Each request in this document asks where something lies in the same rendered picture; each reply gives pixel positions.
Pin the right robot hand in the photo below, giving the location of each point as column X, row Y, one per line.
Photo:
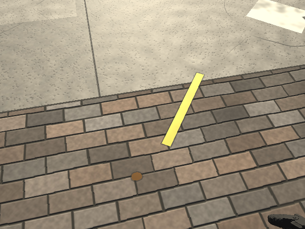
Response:
column 285, row 221

